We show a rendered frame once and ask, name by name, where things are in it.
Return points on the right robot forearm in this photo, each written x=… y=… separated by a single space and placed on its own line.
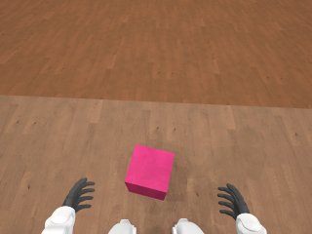
x=249 y=224

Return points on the carton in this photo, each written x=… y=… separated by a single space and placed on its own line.
x=149 y=172

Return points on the robot left shin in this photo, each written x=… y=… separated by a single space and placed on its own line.
x=124 y=221

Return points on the right robot thigh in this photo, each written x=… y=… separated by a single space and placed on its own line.
x=186 y=227

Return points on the left robot hand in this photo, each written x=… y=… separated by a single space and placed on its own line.
x=73 y=198

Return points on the right robot hand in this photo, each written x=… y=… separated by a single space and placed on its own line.
x=237 y=205

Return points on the left robot forearm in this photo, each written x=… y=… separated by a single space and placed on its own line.
x=61 y=221

